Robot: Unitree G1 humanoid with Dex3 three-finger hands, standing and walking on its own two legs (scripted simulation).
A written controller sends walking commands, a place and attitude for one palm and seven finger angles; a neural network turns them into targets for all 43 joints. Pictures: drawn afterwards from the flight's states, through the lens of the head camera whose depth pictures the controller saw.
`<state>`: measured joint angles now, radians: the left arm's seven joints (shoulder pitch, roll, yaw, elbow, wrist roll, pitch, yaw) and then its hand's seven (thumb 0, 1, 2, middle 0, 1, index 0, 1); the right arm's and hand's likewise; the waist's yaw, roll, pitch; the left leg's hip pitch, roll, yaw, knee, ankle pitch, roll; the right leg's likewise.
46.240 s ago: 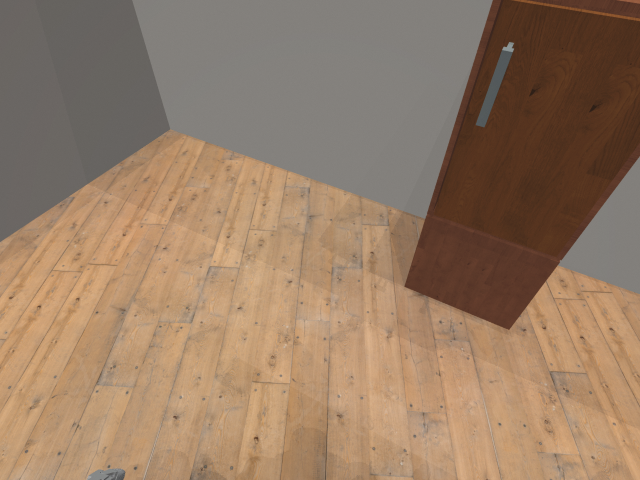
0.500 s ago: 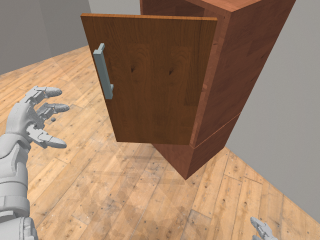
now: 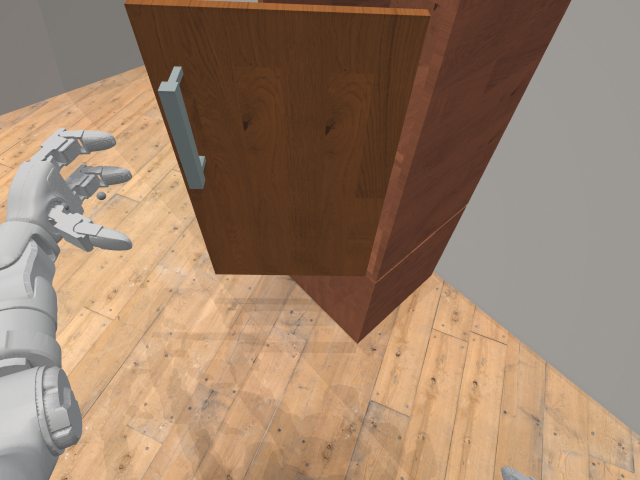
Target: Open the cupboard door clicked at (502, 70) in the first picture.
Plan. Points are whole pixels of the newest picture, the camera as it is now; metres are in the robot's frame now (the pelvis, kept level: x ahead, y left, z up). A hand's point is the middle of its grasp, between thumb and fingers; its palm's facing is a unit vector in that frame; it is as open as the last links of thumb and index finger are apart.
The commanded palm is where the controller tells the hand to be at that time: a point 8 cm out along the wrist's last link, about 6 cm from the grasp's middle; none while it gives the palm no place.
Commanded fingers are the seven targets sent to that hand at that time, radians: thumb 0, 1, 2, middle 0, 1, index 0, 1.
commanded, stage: move the hooked fingers beside the handle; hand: left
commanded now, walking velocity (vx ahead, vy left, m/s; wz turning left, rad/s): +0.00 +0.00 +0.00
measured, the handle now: (187, 132) +0.56 +0.19 +0.11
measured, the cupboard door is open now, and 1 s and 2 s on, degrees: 48 48 48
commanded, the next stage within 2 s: slide the fingers in behind the handle in 1.40 s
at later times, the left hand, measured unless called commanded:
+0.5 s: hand (123, 158) +0.48 +0.26 +0.13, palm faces +0.01 -1.00 +0.00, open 14.0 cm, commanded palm +0.47 +0.31 +0.12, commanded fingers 0.00 -0.50 0.30 -0.30 -1.20 -0.30 -1.20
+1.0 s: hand (120, 155) +0.50 +0.27 +0.12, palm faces +0.02 -1.00 +0.00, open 14.0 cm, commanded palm +0.48 +0.31 +0.11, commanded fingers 0.00 -0.50 0.30 -0.30 -1.20 -0.30 -1.20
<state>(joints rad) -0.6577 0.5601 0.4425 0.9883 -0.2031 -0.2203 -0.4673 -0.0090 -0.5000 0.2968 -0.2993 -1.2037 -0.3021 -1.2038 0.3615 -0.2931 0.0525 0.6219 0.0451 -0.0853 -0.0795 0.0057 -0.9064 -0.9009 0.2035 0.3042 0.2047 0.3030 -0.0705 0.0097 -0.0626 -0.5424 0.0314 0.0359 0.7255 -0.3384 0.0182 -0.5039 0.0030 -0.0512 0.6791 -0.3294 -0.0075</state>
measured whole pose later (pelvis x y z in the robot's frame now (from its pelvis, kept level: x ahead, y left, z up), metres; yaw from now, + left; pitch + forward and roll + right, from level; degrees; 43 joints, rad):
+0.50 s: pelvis +0.00 +0.00 -0.01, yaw -1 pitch +14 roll -2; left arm -0.93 0.69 0.47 1.24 -0.12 -0.26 -0.45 -0.01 -0.50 0.30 -0.30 -1.20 -0.30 -1.20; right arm 0.41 -0.30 0.05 0.64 0.03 0.00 -0.07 0.00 -0.91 -0.90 0.20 0.30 0.20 0.30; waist -0.15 0.01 -0.06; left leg -0.69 0.04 0.03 0.80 -0.36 0.02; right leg -0.64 0.01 -0.05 0.73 -0.34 -0.01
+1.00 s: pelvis +0.01 +0.01 -0.01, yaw -2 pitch +16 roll -3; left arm -0.89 0.72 0.51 1.21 -0.12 -0.27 -0.46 -0.01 -0.50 0.30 -0.30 -1.20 -0.30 -1.20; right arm 0.44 -0.29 0.05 0.61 0.02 0.07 -0.05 0.00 -0.91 -0.90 0.20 0.30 0.20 0.30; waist -0.15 0.01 -0.08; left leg -0.72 0.06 0.04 0.82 -0.39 0.02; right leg -0.67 0.03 -0.05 0.73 -0.35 0.00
